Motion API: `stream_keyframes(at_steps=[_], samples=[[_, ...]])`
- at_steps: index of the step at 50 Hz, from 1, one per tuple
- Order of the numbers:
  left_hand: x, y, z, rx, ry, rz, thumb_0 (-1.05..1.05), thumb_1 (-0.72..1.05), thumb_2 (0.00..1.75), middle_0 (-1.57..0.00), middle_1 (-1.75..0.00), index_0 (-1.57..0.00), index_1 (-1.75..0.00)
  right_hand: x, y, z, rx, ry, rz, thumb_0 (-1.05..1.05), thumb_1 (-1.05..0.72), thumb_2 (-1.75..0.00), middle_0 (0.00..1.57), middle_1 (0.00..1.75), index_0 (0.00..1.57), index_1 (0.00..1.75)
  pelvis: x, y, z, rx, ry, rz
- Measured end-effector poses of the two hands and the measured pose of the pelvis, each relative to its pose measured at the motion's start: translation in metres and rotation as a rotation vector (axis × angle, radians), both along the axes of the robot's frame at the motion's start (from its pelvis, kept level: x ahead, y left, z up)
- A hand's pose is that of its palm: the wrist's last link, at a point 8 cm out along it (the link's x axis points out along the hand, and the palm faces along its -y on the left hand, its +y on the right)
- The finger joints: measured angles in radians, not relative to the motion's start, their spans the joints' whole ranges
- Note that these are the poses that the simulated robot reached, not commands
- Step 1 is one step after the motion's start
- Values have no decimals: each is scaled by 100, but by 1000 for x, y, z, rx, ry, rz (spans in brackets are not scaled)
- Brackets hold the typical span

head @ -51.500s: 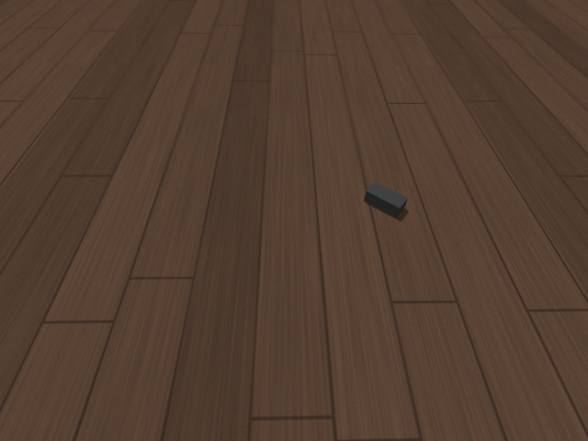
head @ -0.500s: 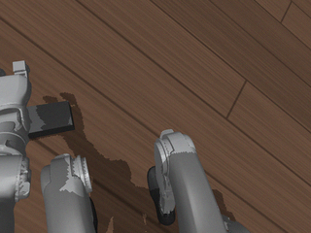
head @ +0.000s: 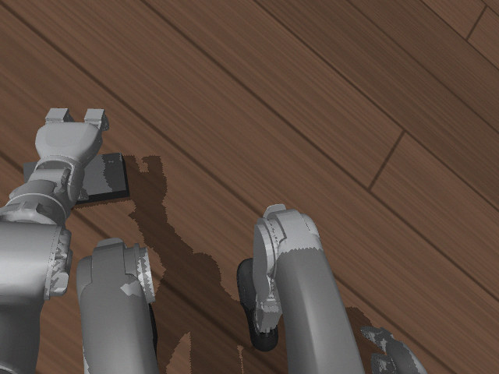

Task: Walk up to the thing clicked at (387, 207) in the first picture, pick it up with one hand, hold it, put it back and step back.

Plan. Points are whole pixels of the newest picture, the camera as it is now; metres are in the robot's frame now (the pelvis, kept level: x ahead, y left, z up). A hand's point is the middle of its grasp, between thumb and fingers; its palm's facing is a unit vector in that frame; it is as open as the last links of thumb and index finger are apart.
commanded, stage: withdraw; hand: left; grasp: from above
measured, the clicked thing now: (80, 181) +0.49 +0.22 -0.31
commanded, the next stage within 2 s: home in 0.02 s
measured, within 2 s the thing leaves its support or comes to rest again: neither
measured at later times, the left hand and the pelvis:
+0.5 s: hand out of the picture +0.42 +0.26 -0.05, palm faces -0.40 -0.35 -0.85, open 10.7 cm; pelvis +0.02 +0.02 +0.08, yaw +0 degrees
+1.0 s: hand out of the picture +0.27 +0.20 +0.17, palm faces -0.07 -0.91 -0.42, open 7.4 cm; pelvis +0.03 +0.00 +0.26, yaw +4 degrees
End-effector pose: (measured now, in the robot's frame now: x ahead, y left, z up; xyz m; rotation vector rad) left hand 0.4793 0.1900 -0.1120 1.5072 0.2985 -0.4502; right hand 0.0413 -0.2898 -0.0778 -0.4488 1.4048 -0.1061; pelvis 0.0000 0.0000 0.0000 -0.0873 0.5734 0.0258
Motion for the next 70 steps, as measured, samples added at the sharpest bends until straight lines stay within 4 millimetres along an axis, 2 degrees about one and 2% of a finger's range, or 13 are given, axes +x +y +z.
stream_keyframes(at_steps=[4,7,13,18,22,32,37,42,46,50,61,66,70], samples=[[-1,20,-16,34,-48,77,0,-51,102,-10,-102,-9,-103,-15,9,-11,30,48,-21,0,-91,-90,19,30,19,30,3,2,-7,-4,18,-3],[0,39,-13,57,-89,149,0,-50,101,-10,-101,-10,-101,-20,20,-20,75,77,-44,0,-91,-90,19,30,20,30,7,4,-8,-4,33,-4],[5,74,22,81,-89,271,0,-42,97,-16,-95,-15,-94,-9,39,-28,151,68,-70,1,-90,-90,20,30,20,30,13,8,3,-7,48,-2],[0,85,64,16,-55,328,0,-23,94,-21,-79,-20,-79,13,44,-12,166,5,-90,1,-90,-90,20,30,20,30,17,13,26,-16,61,7],[-24,85,96,-81,-18,354,0,0,91,-23,-65,-21,-66,37,41,14,158,-66,-91,1,-90,-90,20,30,20,30,19,16,53,-20,54,14],[-124,83,171,-392,35,512,0,64,89,-22,-38,-22,-38,120,29,103,91,-281,0,1,-91,-90,20,30,20,30,13,12,128,1,1,31],[-163,82,210,-493,34,636,0,80,89,-22,-33,-22,-33,162,39,149,100,-441,36,1,-91,-90,20,30,20,30,13,9,162,13,-48,41],[-191,72,250,-618,74,755,0,86,89,-22,-31,-21,-31,189,56,195,141,-575,47,1,-91,-90,20,30,20,30,17,5,199,25,-98,43],[-207,62,282,-723,109,844,0,88,89,-22,-31,-21,-31,198,68,229,173,-640,42,1,-91,-90,20,30,20,30,24,3,229,35,-135,43],[-217,54,315,-820,129,925,1,89,89,-22,-31,-21,-31,200,73,259,186,-673,22,1,-91,-90,20,30,20,30,35,2,257,42,-172,45],[-239,50,402,-988,166,1122,1,90,89,-21,-30,-21,-30,188,64,330,131,-687,-49,1,-91,-90,20,30,20,30,70,0,328,54,-278,55],[-250,49,440,-1039,161,1161,1,91,89,-21,-30,-21,-30,192,59,361,103,-736,-61,1,-91,-90,20,30,20,30,85,1,353,56,-327,62],[-256,50,457,-1053,153,1164,1,91,89,-21,-30,-20,-30,203,59,379,92,-796,-50,1,-91,-90,20,30,20,30,92,2,363,59,-357,66]])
